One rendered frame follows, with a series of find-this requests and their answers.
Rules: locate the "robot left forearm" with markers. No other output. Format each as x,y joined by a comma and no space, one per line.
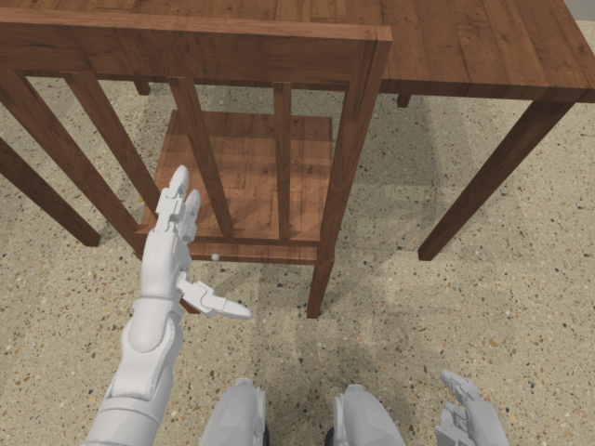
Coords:
133,407

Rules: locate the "robot right thigh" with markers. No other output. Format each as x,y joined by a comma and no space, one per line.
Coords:
361,420

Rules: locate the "right robot hand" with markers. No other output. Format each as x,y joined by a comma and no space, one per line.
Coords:
478,425

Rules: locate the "table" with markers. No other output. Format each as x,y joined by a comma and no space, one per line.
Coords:
508,49

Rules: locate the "chair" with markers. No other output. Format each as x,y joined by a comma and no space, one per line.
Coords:
270,189

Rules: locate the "left robot hand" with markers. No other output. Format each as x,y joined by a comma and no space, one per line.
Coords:
166,251

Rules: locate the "robot thigh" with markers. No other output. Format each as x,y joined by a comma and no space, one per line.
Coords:
238,416
361,420

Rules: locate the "robot left thigh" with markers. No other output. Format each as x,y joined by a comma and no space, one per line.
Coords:
238,416

